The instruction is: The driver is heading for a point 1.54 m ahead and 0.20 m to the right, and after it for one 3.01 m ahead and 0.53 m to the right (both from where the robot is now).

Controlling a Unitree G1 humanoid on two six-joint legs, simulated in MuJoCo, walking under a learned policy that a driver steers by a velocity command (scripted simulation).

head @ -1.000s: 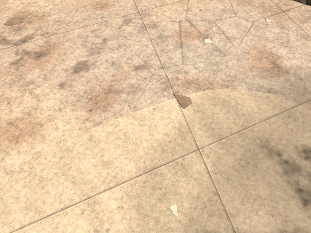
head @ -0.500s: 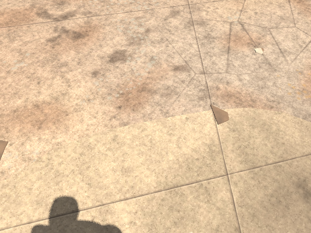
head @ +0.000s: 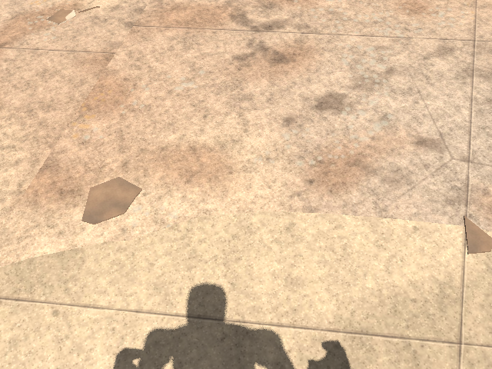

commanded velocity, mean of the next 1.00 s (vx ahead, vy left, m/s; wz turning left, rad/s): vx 0.00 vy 0.00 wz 0.21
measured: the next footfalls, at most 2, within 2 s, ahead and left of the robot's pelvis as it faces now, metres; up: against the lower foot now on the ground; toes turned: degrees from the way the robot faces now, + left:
left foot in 0.10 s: +0.04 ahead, +0.14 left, +0.00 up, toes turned +5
right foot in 0.50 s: +0.07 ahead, -0.09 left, +0.00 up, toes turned +10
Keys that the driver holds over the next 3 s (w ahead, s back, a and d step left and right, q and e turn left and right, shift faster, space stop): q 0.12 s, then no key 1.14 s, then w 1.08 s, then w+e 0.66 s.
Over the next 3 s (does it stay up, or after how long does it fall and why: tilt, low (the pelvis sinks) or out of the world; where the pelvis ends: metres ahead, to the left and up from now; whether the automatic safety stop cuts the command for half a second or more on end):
stays up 0.80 0.14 -0.01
